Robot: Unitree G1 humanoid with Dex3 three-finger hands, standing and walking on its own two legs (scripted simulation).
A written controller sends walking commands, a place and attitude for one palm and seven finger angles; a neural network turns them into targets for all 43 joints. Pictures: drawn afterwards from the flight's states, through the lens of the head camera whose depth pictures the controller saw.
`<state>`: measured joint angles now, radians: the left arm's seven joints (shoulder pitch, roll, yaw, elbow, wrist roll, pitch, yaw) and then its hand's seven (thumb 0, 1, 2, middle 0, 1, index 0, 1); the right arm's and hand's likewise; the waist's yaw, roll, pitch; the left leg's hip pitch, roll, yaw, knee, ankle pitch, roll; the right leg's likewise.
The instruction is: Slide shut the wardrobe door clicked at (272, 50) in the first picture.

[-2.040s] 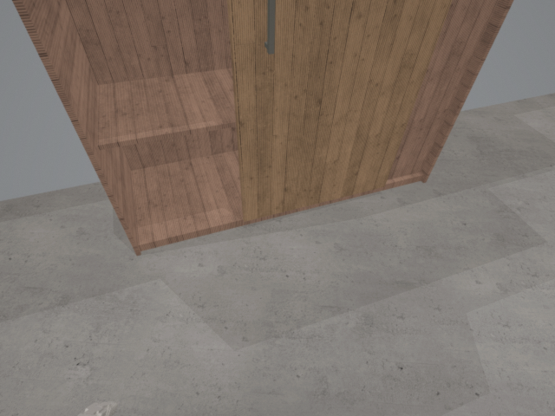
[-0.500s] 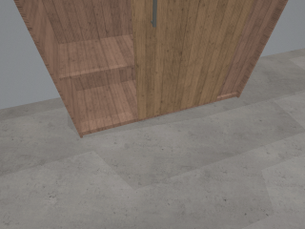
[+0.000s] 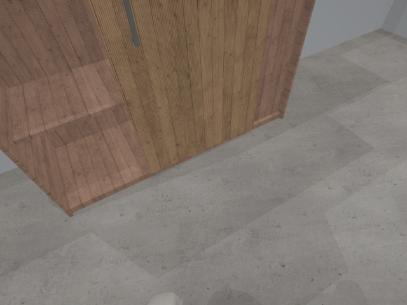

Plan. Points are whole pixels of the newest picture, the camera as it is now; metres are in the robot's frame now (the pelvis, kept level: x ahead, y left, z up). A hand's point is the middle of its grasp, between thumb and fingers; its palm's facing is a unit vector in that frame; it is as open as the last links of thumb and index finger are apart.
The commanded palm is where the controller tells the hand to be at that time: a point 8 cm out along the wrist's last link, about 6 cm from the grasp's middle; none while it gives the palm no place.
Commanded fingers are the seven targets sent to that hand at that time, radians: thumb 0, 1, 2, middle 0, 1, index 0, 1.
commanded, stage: walk to a spot facing it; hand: right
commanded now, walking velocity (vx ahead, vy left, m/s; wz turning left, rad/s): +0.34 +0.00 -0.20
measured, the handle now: out of the picture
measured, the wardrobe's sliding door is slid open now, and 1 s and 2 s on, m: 0.47 0.47 0.47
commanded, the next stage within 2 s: turn to face it in 0.16 s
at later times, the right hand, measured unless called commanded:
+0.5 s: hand (279, 273) +0.24 -0.15 -0.18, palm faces +0.09 +0.97 -0.21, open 7.3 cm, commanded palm none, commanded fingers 0.00 -0.90 -0.90 0.20 0.30 0.20 0.30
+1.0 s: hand (278, 209) +0.40 -0.17 -0.17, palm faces -0.22 +0.95 -0.24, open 7.4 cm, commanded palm none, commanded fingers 0.00 -0.90 -0.90 0.20 0.30 0.20 0.30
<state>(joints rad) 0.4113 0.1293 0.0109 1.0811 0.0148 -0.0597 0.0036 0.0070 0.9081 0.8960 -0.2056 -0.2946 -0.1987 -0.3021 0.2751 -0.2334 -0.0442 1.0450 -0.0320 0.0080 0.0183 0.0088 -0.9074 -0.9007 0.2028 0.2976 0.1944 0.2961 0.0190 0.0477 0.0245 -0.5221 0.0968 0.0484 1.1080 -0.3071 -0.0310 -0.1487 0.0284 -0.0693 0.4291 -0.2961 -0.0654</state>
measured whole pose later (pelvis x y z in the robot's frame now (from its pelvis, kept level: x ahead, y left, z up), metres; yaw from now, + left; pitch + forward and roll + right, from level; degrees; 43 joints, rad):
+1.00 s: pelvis +0.27 +0.02 +0.00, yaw +16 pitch -1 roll +1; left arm 0.20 0.20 0.06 0.96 0.03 0.00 0.02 0.00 0.92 0.90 -0.21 -0.30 -0.20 -0.30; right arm 0.17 -0.24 -0.10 0.93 -0.03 0.07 0.02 0.01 -0.91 -0.90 0.20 0.30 0.19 0.30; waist 0.00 -0.01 0.09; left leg -0.38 0.05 0.09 0.77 -0.41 -0.03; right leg -0.17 -0.16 -0.32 0.54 -0.33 0.00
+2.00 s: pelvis +0.32 +0.06 +0.00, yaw +33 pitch -1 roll +1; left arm 0.34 0.19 0.05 1.11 0.03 0.02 -0.01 0.01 0.91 0.90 -0.20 -0.29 -0.20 -0.30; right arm 0.31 -0.15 -0.04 1.07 -0.02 -0.03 -0.01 0.00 -0.92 -0.90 0.20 0.30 0.20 0.30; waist 0.02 -0.03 0.00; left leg -0.08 -0.01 0.10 0.40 -0.31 0.03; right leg -0.45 -0.11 -0.09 0.96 -0.37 0.02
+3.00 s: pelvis +0.44 +0.10 +0.00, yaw +33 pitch -1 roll +0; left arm 0.22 0.15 0.03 1.03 0.02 0.01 0.03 0.01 0.91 0.90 -0.20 -0.29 -0.19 -0.30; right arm 0.18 -0.20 -0.05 1.04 -0.02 0.06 -0.03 0.00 -0.91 -0.90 0.20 0.30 0.20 0.30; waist -0.01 0.05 0.03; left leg -0.37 0.05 0.03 0.69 -0.36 -0.01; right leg -0.20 -0.01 -0.06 0.51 -0.30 -0.02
